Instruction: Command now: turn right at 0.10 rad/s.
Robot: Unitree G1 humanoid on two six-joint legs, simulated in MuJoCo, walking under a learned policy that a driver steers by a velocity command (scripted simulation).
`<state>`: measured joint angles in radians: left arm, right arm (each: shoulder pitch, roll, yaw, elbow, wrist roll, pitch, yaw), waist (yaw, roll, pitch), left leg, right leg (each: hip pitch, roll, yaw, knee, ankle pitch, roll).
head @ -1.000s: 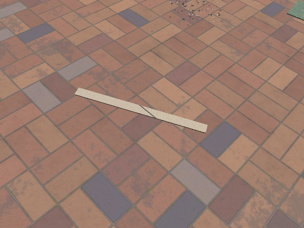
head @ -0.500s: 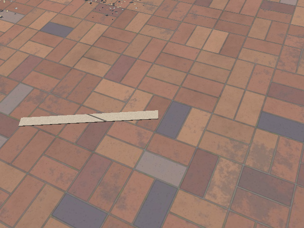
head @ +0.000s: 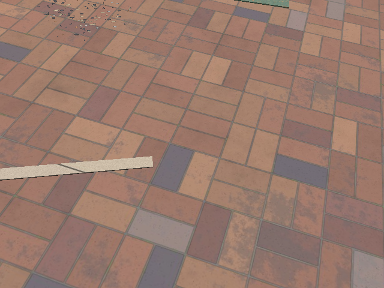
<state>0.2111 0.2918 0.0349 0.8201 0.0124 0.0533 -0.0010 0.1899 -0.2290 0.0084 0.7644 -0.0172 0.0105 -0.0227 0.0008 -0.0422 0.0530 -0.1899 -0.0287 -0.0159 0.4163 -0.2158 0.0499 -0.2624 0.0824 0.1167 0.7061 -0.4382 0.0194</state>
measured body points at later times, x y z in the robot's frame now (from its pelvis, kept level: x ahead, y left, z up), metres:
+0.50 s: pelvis +0.00 -0.02 +0.00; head +0.00 -0.01 +0.45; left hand +0.04 +0.24 -0.15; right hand +0.05 -0.28 -0.14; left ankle +0.00 +0.09 -0.75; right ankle -0.03 -0.13 -0.75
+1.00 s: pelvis +0.14 +0.03 +0.00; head +0.15 +0.05 +0.45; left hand +0.23 +0.28 -0.15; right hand +0.06 -0.21 -0.14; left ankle +0.04 +0.09 -0.75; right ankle +0.18 -0.10 -0.67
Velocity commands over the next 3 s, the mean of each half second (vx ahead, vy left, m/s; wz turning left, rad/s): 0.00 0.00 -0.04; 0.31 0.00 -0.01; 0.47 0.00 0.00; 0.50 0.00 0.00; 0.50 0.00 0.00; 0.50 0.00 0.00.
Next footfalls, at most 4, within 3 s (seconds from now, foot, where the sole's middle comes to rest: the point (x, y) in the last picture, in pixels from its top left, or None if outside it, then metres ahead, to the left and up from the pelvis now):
0.10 right None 0.01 -0.13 -0.78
1.22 right None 0.43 -0.04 -0.78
1.76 left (154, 219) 0.74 0.12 -0.78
2.32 right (198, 159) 1.04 -0.05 -0.78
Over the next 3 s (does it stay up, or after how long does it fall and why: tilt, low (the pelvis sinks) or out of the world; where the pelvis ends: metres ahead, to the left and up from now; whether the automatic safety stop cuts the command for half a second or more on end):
stays up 1.24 0.06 -0.01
